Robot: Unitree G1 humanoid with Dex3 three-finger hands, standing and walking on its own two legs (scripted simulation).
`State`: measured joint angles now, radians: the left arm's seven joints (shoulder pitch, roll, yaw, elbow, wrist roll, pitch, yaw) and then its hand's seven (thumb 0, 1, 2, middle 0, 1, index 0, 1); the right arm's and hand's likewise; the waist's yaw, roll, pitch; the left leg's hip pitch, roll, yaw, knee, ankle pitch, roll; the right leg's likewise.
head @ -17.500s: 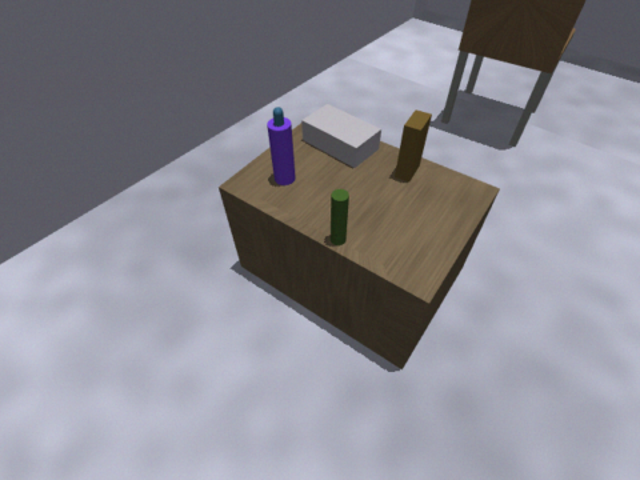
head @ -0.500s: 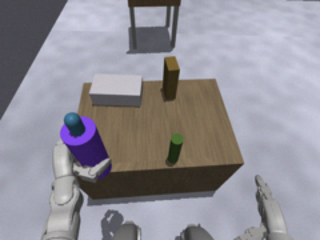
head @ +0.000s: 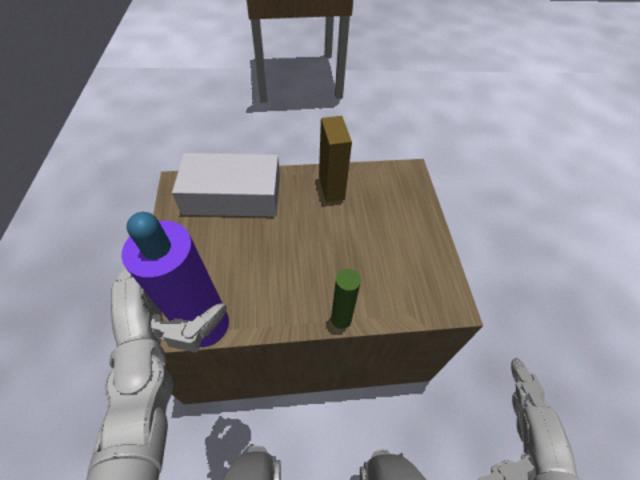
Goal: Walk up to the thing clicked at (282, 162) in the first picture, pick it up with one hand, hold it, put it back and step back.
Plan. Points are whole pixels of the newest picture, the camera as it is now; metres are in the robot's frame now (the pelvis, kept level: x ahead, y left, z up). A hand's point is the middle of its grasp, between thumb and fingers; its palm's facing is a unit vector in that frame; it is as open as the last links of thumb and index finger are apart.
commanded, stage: hold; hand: left
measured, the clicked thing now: (179, 283) +0.33 +0.17 +0.06
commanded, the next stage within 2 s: crouch in 0.24 s
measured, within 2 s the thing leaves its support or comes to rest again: neither
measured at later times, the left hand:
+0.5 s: hand (177, 286) +0.34 +0.18 +0.04, palm faces +0.25 -0.97 -0.02, open 9.9 cm
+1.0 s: hand (176, 307) +0.37 +0.22 -0.08, palm faces +0.31 -0.95 -0.05, open 9.9 cm
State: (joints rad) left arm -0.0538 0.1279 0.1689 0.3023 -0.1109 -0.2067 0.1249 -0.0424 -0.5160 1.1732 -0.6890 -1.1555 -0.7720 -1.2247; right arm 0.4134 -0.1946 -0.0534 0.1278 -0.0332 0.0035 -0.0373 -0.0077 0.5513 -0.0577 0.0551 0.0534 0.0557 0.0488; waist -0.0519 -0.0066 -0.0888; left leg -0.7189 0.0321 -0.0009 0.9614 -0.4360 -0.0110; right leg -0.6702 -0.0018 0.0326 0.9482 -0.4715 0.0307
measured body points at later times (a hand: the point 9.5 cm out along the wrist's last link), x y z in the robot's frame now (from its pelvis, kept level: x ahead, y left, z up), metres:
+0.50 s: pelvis +0.00 +0.00 +0.00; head +0.05 +0.01 +0.44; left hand +0.32 +0.23 +0.04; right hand +0.16 -0.24 -0.04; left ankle +0.02 +0.12 -0.68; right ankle +0.00 -0.14 -0.68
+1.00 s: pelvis -0.02 +0.00 -0.04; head +0.11 +0.05 +0.39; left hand +0.34 +0.27 -0.07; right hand +0.17 -0.25 -0.04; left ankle +0.02 +0.12 -0.68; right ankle +0.00 -0.14 -0.68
